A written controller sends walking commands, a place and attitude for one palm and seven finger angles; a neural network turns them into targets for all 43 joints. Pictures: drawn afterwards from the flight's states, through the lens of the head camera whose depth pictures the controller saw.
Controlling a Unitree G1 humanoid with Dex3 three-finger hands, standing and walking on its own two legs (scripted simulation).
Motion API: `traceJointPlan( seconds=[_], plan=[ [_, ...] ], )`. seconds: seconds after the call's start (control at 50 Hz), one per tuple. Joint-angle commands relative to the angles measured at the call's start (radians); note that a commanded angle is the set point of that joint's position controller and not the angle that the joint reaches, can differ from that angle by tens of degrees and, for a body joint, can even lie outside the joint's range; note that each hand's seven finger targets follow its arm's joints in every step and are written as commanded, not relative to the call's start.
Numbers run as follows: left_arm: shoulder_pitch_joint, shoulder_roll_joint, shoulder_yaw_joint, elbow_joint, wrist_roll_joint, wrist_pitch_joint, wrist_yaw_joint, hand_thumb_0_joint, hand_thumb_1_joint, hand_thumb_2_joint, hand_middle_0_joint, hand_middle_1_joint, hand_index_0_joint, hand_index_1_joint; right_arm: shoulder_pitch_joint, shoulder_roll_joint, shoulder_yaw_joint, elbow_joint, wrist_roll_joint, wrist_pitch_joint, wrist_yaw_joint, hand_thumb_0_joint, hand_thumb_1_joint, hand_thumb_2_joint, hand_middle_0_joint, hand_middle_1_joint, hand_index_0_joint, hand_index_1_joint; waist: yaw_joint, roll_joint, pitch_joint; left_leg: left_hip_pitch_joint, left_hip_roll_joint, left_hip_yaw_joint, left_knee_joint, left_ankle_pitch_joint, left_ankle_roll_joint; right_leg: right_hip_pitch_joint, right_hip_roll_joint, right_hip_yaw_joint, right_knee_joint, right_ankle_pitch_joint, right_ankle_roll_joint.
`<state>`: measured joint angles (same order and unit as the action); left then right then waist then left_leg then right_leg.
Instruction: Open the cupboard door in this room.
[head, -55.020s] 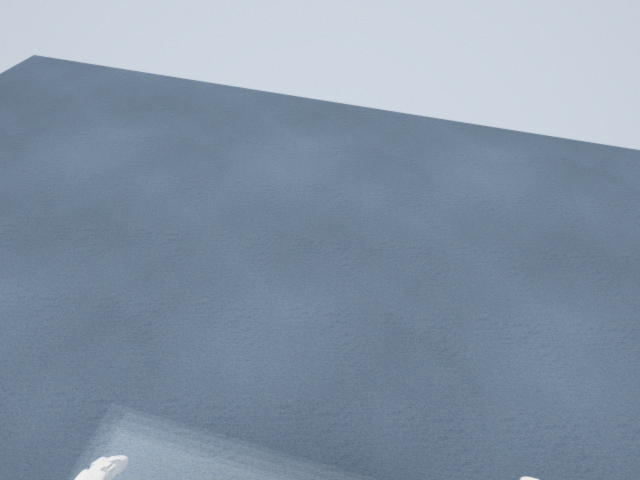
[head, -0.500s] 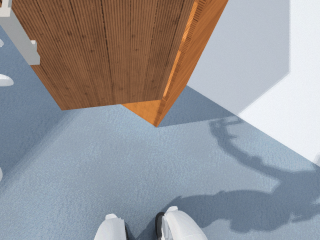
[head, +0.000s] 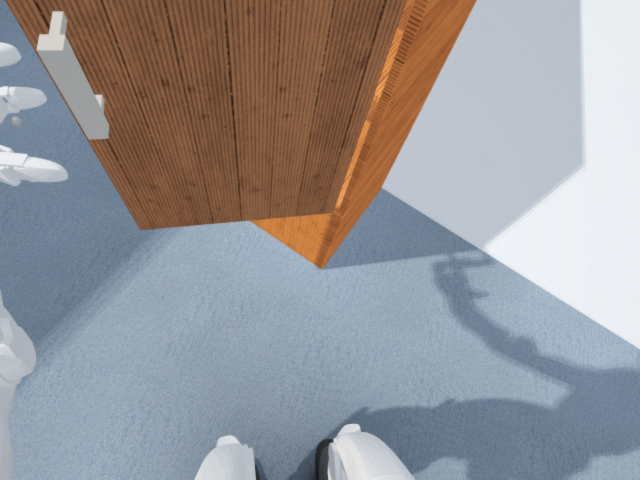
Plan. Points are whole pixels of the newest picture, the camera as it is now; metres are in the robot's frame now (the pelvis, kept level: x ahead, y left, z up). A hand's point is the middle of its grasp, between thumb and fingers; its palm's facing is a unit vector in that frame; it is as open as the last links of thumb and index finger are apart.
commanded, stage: move the hooked fingers beside the handle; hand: left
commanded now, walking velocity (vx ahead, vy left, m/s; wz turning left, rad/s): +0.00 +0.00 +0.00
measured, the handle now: (79, 79) +0.57 +0.24 +0.08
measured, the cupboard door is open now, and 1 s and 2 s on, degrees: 44 44 44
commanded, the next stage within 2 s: slide the fingers in behind the handle in 0.02 s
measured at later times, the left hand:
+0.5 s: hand (36, 121) +0.50 +0.27 +0.09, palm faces +0.07 -1.00 +0.01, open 14.0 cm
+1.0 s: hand (61, 122) +0.51 +0.25 +0.09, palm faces +0.09 -1.00 +0.01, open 14.0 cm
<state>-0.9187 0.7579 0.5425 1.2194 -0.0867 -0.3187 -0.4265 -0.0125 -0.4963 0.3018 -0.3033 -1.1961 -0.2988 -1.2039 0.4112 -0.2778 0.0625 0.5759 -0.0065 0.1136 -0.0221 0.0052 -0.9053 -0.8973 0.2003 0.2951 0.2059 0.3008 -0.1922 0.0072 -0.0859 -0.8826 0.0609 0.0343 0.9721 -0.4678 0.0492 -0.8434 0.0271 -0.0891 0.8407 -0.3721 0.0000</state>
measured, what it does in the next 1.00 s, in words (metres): stands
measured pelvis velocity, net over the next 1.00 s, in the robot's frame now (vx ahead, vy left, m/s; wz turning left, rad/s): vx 0.00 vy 0.00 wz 0.01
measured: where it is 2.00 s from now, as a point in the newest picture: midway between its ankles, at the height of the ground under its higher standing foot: outside the picture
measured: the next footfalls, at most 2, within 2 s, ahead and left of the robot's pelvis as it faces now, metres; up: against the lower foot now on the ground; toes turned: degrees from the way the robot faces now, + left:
none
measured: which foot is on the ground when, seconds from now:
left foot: down 0.00-1.00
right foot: down 0.00-1.00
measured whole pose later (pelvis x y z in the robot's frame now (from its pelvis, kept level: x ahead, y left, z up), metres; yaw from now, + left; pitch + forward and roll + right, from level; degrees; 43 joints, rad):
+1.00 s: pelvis +0.00 +0.00 +0.00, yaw +0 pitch +21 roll -4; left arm -0.92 0.65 0.47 1.20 -0.10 -0.34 -0.32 -0.01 -0.50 0.30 -0.29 -1.20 -0.30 -1.20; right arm 0.42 -0.27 0.05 0.60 -0.01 0.10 -0.01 0.01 -0.91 -0.90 0.20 0.30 0.21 0.30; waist -0.18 0.01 -0.09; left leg -0.87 0.06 0.03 0.97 -0.47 0.05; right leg -0.84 0.02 -0.09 0.85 -0.38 0.00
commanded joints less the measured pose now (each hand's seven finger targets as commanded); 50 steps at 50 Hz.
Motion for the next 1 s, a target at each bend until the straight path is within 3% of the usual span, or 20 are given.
traceJointPlan(
  seconds=[0.0, 0.04, 0.06, 0.1, 0.16, 0.22, 0.26, 0.28, 0.3, 0.38, 0.52, 0.58, 0.6, 0.62, 0.7, 0.78, 0.84, 0.88, 0.92, 0.98],
  plan=[
    [-0.420, 0.382, 0.040, -0.163, -0.008, -0.057, 0.011, 0.000, -0.500, 0.300, -0.300, -1.200, -0.300, -1.200, 0.192, -0.216, -0.072, -0.024, 0.002, -0.010, -0.027, 0.000, -0.900, -0.900, 0.200, 0.300, 0.200, 0.300, 0.007, 0.189, -0.405, 0.381, -0.008, -0.104, -0.101, 0.509, -0.026, 0.125, 0.039, 0.033, -0.053, 0.273, -0.015],
    [-0.422, 0.398, 0.042, -0.166, -0.001, -0.060, 0.010, 0.000, -0.500, 0.300, -0.300, -1.200, -0.300, -1.200, 0.193, -0.218, -0.070, -0.032, 0.004, -0.014, -0.030, 0.000, -0.900, -0.900, 0.200, 0.300, 0.200, 0.300, 0.007, 0.190, -0.421, 0.359, -0.013, -0.099, -0.106, 0.470, -0.021, 0.148, 0.037, 0.040, -0.053, 0.267, -0.015],
    [-0.422, 0.401, 0.046, -0.178, -0.002, -0.070, 0.009, 0.000, -0.500, 0.300, -0.300, -1.200, -0.300, -1.200, 0.192, -0.218, -0.070, -0.035, 0.002, -0.017, -0.032, 0.000, -0.900, -0.900, 0.200, 0.300, 0.200, 0.300, 0.014, 0.222, -0.437, 0.381, -0.014, -0.099, -0.102, 0.494, -0.023, 0.138, 0.038, 0.041, -0.048, 0.274, -0.020],
    [-0.435, 0.392, 0.028, -0.146, 0.000, -0.072, 0.002, 0.000, -0.500, 0.300, -0.300, -1.200, -0.300, -1.200, 0.194, -0.218, -0.066, -0.025, 0.004, -0.020, -0.033, 0.000, -0.900, -0.900, 0.200, 0.300, 0.200, 0.300, -0.004, 0.205, -0.414, 0.370, -0.009, -0.101, -0.098, 0.464, -0.023, 0.111, 0.039, 0.040, -0.053, 0.249, -0.016],
    [-0.478, 0.328, -0.018, -0.153, -0.019, -0.081, -0.016, 0.000, -0.500, 0.300, -0.300, -1.200, -0.300, -1.200, 0.199, -0.218, -0.063, -0.018, 0.004, -0.023, -0.036, 0.000, -0.900, -0.900, 0.200, 0.300, 0.200, 0.300, -0.023, 0.211, -0.409, 0.387, -0.009, -0.111, -0.101, 0.443, -0.022, 0.083, 0.040, 0.035, -0.054, 0.223, -0.019],
    [-0.445, 0.327, -0.008, -0.138, -0.033, -0.072, -0.033, 0.000, -0.500, 0.300, -0.300, -1.200, -0.300, -1.200, 0.206, -0.224, -0.068, -0.008, 0.003, -0.025, -0.037, 0.000, -0.900, -0.900, 0.200, 0.300, 0.200, 0.300, -0.012, 0.213, -0.456, 0.407, -0.007, -0.111, -0.095, 0.457, -0.025, 0.083, 0.039, 0.037, -0.055, 0.225, -0.017],
    [-0.470, 0.298, -0.029, -0.132, -0.042, -0.062, -0.037, 0.000, -0.500, 0.300, -0.300, -1.200, -0.300, -1.200, 0.211, -0.220, -0.064, -0.001, 0.004, -0.026, -0.039, 0.000, -0.900, -0.900, 0.200, 0.300, 0.200, 0.300, -0.022, 0.211, -0.434, 0.400, -0.009, -0.113, -0.095, 0.456, -0.021, 0.073, 0.038, 0.033, -0.055, 0.226, -0.018],
    [-0.475, 0.300, -0.028, -0.139, -0.042, -0.056, -0.037, 0.000, -0.500, 0.300, -0.300, -1.200, -0.300, -1.200, 0.211, -0.220, -0.065, -0.001, 0.003, -0.026, -0.037, 0.000, -0.900, -0.900, 0.200, 0.300, 0.200, 0.300, -0.017, 0.232, -0.449, 0.405, -0.008, -0.109, -0.095, 0.454, -0.023, 0.072, 0.037, 0.035, -0.056, 0.227, -0.015],
    [-0.466, 0.342, 0.003, -0.147, -0.035, -0.054, -0.030, 0.000, -0.500, 0.300, -0.300, -1.200, -0.300, -1.200, 0.216, -0.224, -0.067, 0.000, 0.002, -0.024, -0.038, 0.000, -0.900, -0.900, 0.200, 0.300, 0.200, 0.300, -0.006, 0.220, -0.454, 0.401, -0.007, -0.115, -0.096, 0.471, -0.025, 0.083, 0.037, 0.033, -0.052, 0.236, -0.017],
    [-0.458, 0.321, 0.000, -0.239, -0.027, -0.072, 0.007, 0.000, -0.500, 0.300, -0.300, -1.200, -0.300, -1.200, 0.220, -0.212, -0.071, -0.011, -0.004, -0.020, -0.026, 0.000, -0.900, -0.900, 0.200, 0.300, 0.200, 0.300, 0.012, 0.268, -0.522, 0.473, -0.005, -0.116, -0.091, 0.568, -0.035, 0.091, 0.041, 0.029, -0.044, 0.277, -0.018],
    [-0.415, 0.324, 0.015, -0.191, -0.019, -0.064, 0.049, 0.000, -0.500, 0.300, -0.300, -1.200, -0.300, -1.200, 0.203, -0.209, -0.071, -0.020, 0.002, -0.019, -0.020, 0.000, -0.900, -0.900, 0.200, 0.300, 0.200, 0.300, 0.009, 0.196, -0.427, 0.356, -0.014, -0.088, -0.104, 0.463, -0.017, 0.155, 0.040, 0.043, -0.058, 0.282, -0.013],
    [-0.430, 0.273, -0.026, -0.205, -0.012, -0.069, 0.053, 0.000, -0.500, 0.300, -0.300, -1.200, -0.300, -1.200, 0.203, -0.204, -0.070, -0.019, 0.001, -0.019, -0.018, 0.000, -0.900, -0.900, 0.200, 0.300, 0.200, 0.300, 0.004, 0.233, -0.435, 0.405, -0.011, -0.097, -0.108, 0.491, -0.024, 0.120, 0.041, 0.034, -0.055, 0.274, -0.016],
    [-0.428, 0.289, -0.012, -0.217, -0.012, -0.075, 0.055, 0.000, -0.500, 0.300, -0.300, -1.200, -0.300, -1.200, 0.205, -0.207, -0.073, -0.019, 0.000, -0.019, -0.019, 0.000, -0.900, -0.900, 0.200, 0.300, 0.200, 0.300, 0.010, 0.234, -0.444, 0.426, -0.008, -0.105, -0.106, 0.510, -0.029, 0.109, 0.042, 0.032, -0.052, 0.271, -0.018],
    [-0.429, 0.253, -0.032, -0.227, -0.018, -0.077, 0.053, 0.000, -0.500, 0.300, -0.300, -1.200, -0.300, -1.200, 0.206, -0.204, -0.075, -0.018, -0.001, -0.020, -0.016, 0.000, -0.900, -0.900, 0.200, 0.300, 0.200, 0.300, 0.001, 0.236, -0.464, 0.442, -0.008, -0.101, -0.100, 0.524, -0.027, 0.108, 0.043, 0.035, -0.053, 0.283, -0.016],
    [-0.445, 0.192, -0.055, -0.194, -0.045, -0.078, 0.047, 0.000, -0.500, 0.300, -0.300, -1.200, -0.300, -1.200, 0.207, -0.204, -0.077, -0.002, 0.000, -0.021, -0.016, 0.000, -0.900, -0.900, 0.200, 0.300, 0.200, 0.300, -0.018, 0.183, -0.439, 0.434, -0.005, -0.108, -0.097, 0.516, -0.026, 0.093, 0.043, 0.031, -0.056, 0.279, -0.013],
    [-0.418, 0.207, -0.037, -0.215, -0.037, -0.078, 0.058, 0.000, -0.500, 0.300, -0.300, -1.200, -0.300, -1.200, 0.209, -0.200, -0.079, -0.005, -0.002, -0.020, -0.013, 0.000, -0.900, -0.900, 0.200, 0.300, 0.200, 0.300, 0.010, 0.218, -0.486, 0.450, -0.009, -0.104, -0.092, 0.586, -0.031, 0.122, 0.040, 0.033, -0.043, 0.325, -0.016],
    [-0.430, 0.168, -0.064, -0.229, -0.028, -0.081, 0.077, 0.000, -0.500, 0.300, -0.300, -1.200, -0.300, -1.200, 0.203, -0.192, -0.080, -0.005, -0.003, -0.020, -0.007, 0.000, -0.900, -0.900, 0.200, 0.300, 0.200, 0.300, 0.004, 0.211, -0.453, 0.442, -0.010, -0.103, -0.093, 0.559, -0.030, 0.113, 0.041, 0.031, -0.047, 0.310, -0.015],
    [-0.415, 0.175, -0.047, -0.247, -0.029, -0.091, 0.090, 0.000, -0.500, 0.300, -0.300, -1.200, -0.300, -1.200, 0.204, -0.192, -0.082, -0.008, -0.003, -0.019, -0.006, 0.000, -0.900, -0.900, 0.200, 0.300, 0.200, 0.300, 0.014, 0.219, -0.484, 0.470, -0.007, -0.106, -0.089, 0.604, -0.033, 0.112, 0.041, 0.031, -0.042, 0.322, -0.016],
    [-0.451, 0.160, -0.056, -0.250, -0.031, -0.095, 0.104, 0.000, -0.500, 0.300, -0.300, -1.200, -0.300, -1.200, 0.201, -0.190, -0.082, -0.004, -0.004, -0.020, -0.006, 0.000, -0.900, -0.900, 0.200, 0.300, 0.200, 0.300, 0.001, 0.198, -0.459, 0.454, -0.007, -0.111, -0.094, 0.575, -0.034, 0.110, 0.041, 0.028, -0.043, 0.309, -0.014],
    [-0.471, 0.106, -0.097, -0.258, -0.022, -0.101, 0.118, 0.000, -0.500, 0.300, -0.300, -1.200, -0.300, -1.200, 0.198, -0.187, -0.086, 0.005, -0.005, -0.024, -0.003, 0.000, -0.900, -0.900, 0.200, 0.300, 0.200, 0.300, -0.006, 0.230, -0.462, 0.487, -0.004, -0.119, -0.094, 0.583, -0.039, 0.074, 0.040, 0.026, -0.043, 0.288, -0.016]
  ],
)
